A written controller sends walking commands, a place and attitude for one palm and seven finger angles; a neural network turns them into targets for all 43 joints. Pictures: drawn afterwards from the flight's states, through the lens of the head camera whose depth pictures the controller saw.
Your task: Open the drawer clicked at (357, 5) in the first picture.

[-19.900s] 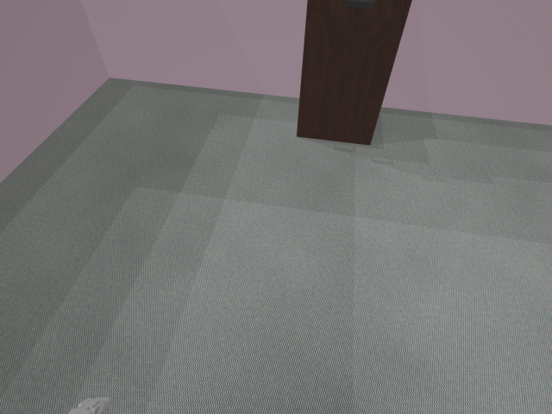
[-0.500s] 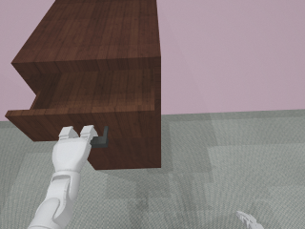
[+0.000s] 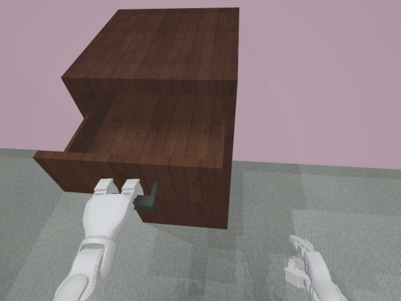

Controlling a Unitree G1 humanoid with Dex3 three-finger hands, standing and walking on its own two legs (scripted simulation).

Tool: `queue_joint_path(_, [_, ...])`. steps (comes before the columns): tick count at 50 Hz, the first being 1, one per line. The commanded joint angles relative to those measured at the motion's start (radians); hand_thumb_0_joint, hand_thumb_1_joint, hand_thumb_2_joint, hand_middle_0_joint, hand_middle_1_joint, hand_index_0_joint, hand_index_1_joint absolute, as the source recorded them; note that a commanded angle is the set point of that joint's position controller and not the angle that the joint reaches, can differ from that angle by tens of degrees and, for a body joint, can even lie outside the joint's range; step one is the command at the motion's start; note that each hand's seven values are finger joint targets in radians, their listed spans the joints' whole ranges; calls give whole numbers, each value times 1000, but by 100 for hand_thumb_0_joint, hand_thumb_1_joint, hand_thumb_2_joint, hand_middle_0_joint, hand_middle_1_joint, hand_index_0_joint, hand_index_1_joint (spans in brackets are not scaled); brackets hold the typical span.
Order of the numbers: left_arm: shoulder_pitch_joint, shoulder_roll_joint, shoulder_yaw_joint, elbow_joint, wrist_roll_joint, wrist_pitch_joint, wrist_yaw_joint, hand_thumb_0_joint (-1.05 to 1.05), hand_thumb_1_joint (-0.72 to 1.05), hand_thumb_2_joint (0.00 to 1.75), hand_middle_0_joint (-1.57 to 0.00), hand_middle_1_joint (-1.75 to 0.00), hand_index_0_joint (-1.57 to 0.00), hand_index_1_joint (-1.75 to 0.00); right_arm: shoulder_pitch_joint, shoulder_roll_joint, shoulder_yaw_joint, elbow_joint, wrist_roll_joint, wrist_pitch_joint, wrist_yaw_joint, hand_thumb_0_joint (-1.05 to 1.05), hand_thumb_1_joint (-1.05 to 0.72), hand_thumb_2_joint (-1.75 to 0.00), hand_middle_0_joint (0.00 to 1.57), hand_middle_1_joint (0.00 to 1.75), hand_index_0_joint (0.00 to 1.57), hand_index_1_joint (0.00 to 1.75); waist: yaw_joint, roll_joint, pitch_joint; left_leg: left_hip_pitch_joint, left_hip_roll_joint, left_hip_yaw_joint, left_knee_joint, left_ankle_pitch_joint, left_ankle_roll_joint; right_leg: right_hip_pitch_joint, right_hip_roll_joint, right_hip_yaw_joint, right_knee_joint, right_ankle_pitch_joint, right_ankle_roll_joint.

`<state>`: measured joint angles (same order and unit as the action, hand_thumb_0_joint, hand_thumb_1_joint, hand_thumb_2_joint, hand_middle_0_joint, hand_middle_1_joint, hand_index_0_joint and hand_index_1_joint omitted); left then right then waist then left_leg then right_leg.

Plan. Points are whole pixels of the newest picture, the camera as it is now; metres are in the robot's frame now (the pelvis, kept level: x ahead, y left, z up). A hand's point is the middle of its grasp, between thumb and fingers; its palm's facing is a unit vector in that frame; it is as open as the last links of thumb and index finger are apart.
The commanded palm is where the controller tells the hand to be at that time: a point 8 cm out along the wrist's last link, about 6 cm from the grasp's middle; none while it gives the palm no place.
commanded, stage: pull the drawer open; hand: left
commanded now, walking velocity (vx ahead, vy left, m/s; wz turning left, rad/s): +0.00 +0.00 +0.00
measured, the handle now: (128, 193) +0.32 +0.20 +0.02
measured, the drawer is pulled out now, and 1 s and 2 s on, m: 0.22 0.30 0.30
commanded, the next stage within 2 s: open the thumb to release the handle in 0.66 s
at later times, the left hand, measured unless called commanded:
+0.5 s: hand (108, 257) +0.19 +0.20 +0.00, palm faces +0.00 -0.12 -0.99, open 6.0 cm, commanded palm +0.14 +0.21 +0.06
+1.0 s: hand (109, 256) +0.19 +0.20 +0.01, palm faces +0.06 -0.09 -0.99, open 7.0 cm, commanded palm +0.16 +0.21 +0.06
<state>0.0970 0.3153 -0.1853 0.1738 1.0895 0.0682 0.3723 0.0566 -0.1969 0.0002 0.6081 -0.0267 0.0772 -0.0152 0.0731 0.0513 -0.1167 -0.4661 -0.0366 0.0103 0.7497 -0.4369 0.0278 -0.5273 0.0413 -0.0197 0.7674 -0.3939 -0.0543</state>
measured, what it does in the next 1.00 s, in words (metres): stands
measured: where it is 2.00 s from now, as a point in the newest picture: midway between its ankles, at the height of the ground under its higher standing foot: outside the picture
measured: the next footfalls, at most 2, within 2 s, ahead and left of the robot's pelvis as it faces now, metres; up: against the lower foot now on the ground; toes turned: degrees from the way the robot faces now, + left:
none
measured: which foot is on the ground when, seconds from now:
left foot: down 0.00-1.00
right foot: down 0.00-1.00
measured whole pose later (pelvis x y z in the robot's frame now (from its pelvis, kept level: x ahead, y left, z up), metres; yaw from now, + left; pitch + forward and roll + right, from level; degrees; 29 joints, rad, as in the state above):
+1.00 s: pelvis +0.00 +0.00 -0.01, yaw -1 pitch +10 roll +1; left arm 0.47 0.32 -0.12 -0.14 1.08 0.04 0.46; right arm 0.11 -0.23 -0.01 0.57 -0.04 0.08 0.02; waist 0.08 0.06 -0.13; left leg -0.54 -0.03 0.03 0.86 -0.49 0.02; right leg -0.61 0.05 0.00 0.88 -0.44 -0.06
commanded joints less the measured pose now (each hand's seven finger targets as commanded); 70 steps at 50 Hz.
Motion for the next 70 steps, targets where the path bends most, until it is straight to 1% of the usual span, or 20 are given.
queue_joint_path(1, [-196, 167, 140, -181, -11, -17, 23, 0, 90, 90, -40, -135, -40, -135, -61, -117, -40, -131, 3, -31, -23, 0, -90, -90, 20, 30, 20, 30, -12, -63, -221, 65, -14, -2, -72, 361, -2, 183, -14, 78, -110, 409, 13])
queue_joint_path(10, [265, 151, 199, -344, -55, -59, 31, 0, 90, 90, -40, -135, -40, -135, -81, -119, -44, -188, 5, -54, 15, 0, -90, -90, 20, 30, 20, 30, 40, -56, -219, 30, -8, -1, -81, 417, -10, 244, -15, 108, -90, 506, 9])
queue_joint_path(13, [375, 126, 179, -431, -57, -64, 46, 0, 90, 90, -40, -135, -40, -135, -73, -123, -49, -200, 3, -55, 37, 0, -90, -90, 20, 30, 20, 30, 31, -47, -192, 24, 1, -2, -66, 431, -7, 196, -11, 96, -72, 464, 4])
queue_joint_path(15, [424, 159, 223, -454, -55, -67, 65, 0, 90, 90, -40, -135, -40, -135, -75, -130, -51, -201, 0, -53, 40, 0, -90, -90, 20, 30, 20, 30, 33, -56, -194, 7, 2, -4, -58, 422, -9, 190, -6, 105, -62, 455, 0])
queue_joint_path(17, [478, 129, 195, -510, -44, -74, 85, 0, 90, 90, -40, -135, -40, -135, -64, -128, -58, -204, -6, -56, 54, 0, -90, -90, 20, 30, 20, 30, 29, -15, -219, 29, 6, -5, -32, 455, -8, 153, -5, 102, -38, 456, -3])
queue_joint_path(23, [588, 115, 182, -574, -31, -76, 137, 0, 90, 90, -40, -135, -40, -135, -50, -136, -63, -216, -15, -54, 79, 0, -90, -90, 20, 30, 20, 30, 17, -24, -201, 22, 12, -19, 22, 464, -11, 51, 4, 100, 6, 403, -5])
queue_joint_path(27, [703, 111, 180, -601, -38, -76, 154, 0, 90, 90, -40, -135, -40, -135, -47, -133, -56, -233, -13, -53, 90, 0, -90, -90, 20, 30, 20, 30, 27, -42, -202, 16, 14, -28, 49, 481, -14, 31, 4, 98, 30, 405, -4])
queue_joint_path(37, [753, 119, 183, -650, -45, -63, 147, 0, 90, 90, -40, -135, -40, -135, -40, -126, -33, -258, -6, -45, 99, 0, -90, -90, 20, 30, 20, 30, 29, -48, -205, 7, 21, -35, 78, 531, -13, 31, 2, 111, 52, 468, 2])
queue_joint_path(38, [357, 214, 252, -602, -2, -56, 156, 0, 90, 90, -40, -135, -40, -135, -49, -149, -34, -202, -18, -24, 75, 0, -90, -90, 20, 30, 20, 30, -45, -62, -161, -11, 9, -48, 82, 420, -19, -63, 10, 126, 40, 400, -2])
queue_joint_path(39, [352, 186, 258, -590, 15, -56, 167, 0, 83, 87, -40, -134, -40, -134, -44, -132, -39, -225, -30, -28, 60, 0, -90, -90, 20, 30, 20, 30, -5, -30, -182, 0, 5, -43, 73, 387, -15, -41, 11, 108, 39, 354, -4])
queue_joint_path(41, [410, 137, 214, -550, 2, -44, 170, 0, 69, 81, -38, -133, -38, -133, -28, -119, -43, -227, -21, -42, 53, 0, -90, -90, 20, 30, 20, 30, -1, -9, -240, 52, 8, -38, 72, 423, -14, -16, 8, 90, 32, 355, -3])
queue_joint_path(45, [350, 177, 229, -524, -22, -20, 148, 0, 41, 69, -36, -130, -36, -130, -55, -126, -39, -211, -7, -38, 32, 0, -90, -90, 20, 30, 20, 30, -5, -60, -225, 28, 1, -34, 40, 391, -11, 54, 6, 98, 0, 394, 3])
queue_joint_path(48, [331, 141, 170, -492, -15, -15, 126, 0, 20, 60, -35, -127, -35, -127, -68, -120, -34, -200, -4, -43, 25, 0, -90, -90, 20, 30, 20, 30, -1, -54, -181, 23, -3, -26, 16, 353, -10, 55, 1, 96, -23, 356, 4])
queue_joint_path(51, [345, 162, 191, -482, -14, -21, 113, 0, -1, 51, -33, -125, -33, -125, -81, -117, -29, -200, -4, -48, 18, 0, -90, -90, 20, 30, 20, 30, 15, -54, -179, 19, -6, -19, -6, 330, -8, 96, -2, 101, -39, 350, 3])
queue_joint_path(58, [317, 177, 217, -449, -27, -49, 93, 0, -50, 30, -30, -120, -30, -120, -93, -120, -32, -186, -6, -54, 7, 0, -90, -90, 20, 30, 20, 30, 11, -63, -128, -9, -18, -11, -33, 234, -2, 112, -12, 133, -90, 293, 9])
queue_joint_path(65, [300, 204, 259, -407, -31, -69, 103, 0, -50, 30, -30, -120, -30, -120, -99, -120, -40, -177, -5, -57, -2, 0, -90, -90, 20, 30, 20, 30, 16, -62, -143, -19, -24, -6, -37, 211, -2, 129, -15, 147, -112, 259, 10])
queue_joint_path(66, [266, 182, 228, -414, -30, -68, 101, 0, -50, 30, -30, -120, -30, -120, -99, -120, -40, -174, -7, -58, -2, 0, -90, -90, 20, 30, 20, 30, 8, -59, -141, -17, -24, -4, -36, 200, 0, 115, -21, 142, -112, 246, 13])
queue_joint_path(67, [258, 207, 257, -408, -29, -71, 104, 0, -50, 30, -30, -120, -30, -120, -100, -120, -44, -172, -3, -58, -5, 0, -90, -90, 20, 30, 20, 30, 13, -47, -135, -20, -23, -6, -40, 195, -2, 113, -16, 144, -114, 230, 9])
queue_joint_path(68, [292, 141, 194, -363, -26, -67, 101, 0, -50, 30, -30, -120, -30, -120, -96, -117, -42, -171, -8, -61, -1, 0, -90, -90, 20, 30, 20, 30, 7, -59, -121, -30, -23, -6, -35, 195, -2, 97, -16, 132, -106, 231, 11])
queue_joint_path(70, [250, 173, 219, -368, -29, -67, 100, 0, -50, 30, -30, -120, -30, -120, -100, -123, -45, -170, -3, -59, -3, 0, -90, -90, 20, 30, 20, 30, 2, -88, -129, -31, -21, -7, -36, 188, 0, 101, -16, 138, -116, 221, 12])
